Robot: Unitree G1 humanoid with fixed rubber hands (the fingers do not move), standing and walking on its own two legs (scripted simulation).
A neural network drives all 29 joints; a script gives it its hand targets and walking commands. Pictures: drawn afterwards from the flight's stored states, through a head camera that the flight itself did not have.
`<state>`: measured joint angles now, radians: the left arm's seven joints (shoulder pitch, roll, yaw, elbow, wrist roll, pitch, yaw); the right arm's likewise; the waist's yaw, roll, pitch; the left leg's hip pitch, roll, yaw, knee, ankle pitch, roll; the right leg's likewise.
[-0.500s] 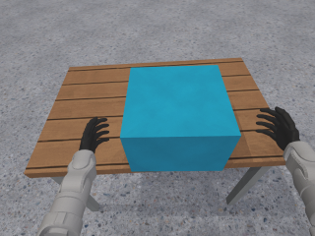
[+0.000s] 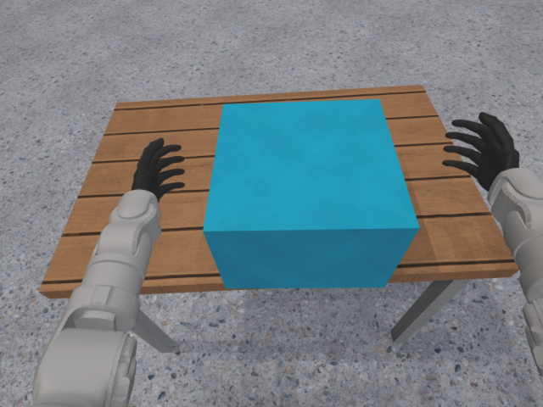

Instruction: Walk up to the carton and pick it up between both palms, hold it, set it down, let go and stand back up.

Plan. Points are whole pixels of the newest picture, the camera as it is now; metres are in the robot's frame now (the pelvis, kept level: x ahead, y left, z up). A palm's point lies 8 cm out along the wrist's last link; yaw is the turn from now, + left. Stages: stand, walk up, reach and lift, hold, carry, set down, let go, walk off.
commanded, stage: reach and lift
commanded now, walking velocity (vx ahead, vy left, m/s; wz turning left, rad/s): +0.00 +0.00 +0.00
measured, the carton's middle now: (302, 194) +0.49 -0.03 -0.02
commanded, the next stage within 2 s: none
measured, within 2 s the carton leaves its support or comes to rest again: neither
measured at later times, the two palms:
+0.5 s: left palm (150, 158) +0.46 +0.21 +0.12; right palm (487, 135) +0.46 -0.28 +0.14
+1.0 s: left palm (180, 205) +0.44 +0.19 +0.02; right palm (449, 191) +0.45 -0.27 +0.03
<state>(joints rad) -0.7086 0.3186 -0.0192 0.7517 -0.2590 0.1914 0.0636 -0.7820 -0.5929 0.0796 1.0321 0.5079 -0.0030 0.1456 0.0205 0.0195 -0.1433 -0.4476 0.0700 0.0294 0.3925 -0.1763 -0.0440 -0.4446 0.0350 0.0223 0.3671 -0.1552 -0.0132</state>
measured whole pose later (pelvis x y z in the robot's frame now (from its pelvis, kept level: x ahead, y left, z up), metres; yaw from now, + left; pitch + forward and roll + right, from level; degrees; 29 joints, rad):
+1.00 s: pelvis -0.02 -0.01 -0.04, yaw -1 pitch +30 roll +0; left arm -1.05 0.27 -0.13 1.41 -0.37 -0.27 0.05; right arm -1.05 -0.48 0.18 1.43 0.51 -0.26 0.10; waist 0.04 0.03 -0.28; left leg -0.94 0.08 0.01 0.64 -0.23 -0.05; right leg -0.94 0.04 0.01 0.63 -0.21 -0.02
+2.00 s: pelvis -0.02 +0.00 -0.03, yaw +0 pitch +29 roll +0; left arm -1.08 0.20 -0.07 1.51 -0.29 -0.35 0.10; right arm -1.09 -0.37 0.09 1.46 0.36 -0.29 0.04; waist 0.02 0.03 -0.29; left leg -0.92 0.07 0.00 0.64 -0.23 -0.05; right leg -0.93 0.03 -0.01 0.63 -0.21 -0.02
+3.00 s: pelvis +0.01 +0.01 -0.01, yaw +0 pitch +22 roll +0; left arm -0.90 0.14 0.29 1.40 0.04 -0.46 0.07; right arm -0.91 -0.27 -0.43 1.34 -0.20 -0.45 0.07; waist -0.03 0.05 -0.16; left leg -0.62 0.05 0.03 0.41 -0.18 -0.03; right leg -0.62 0.01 -0.02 0.37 -0.14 0.00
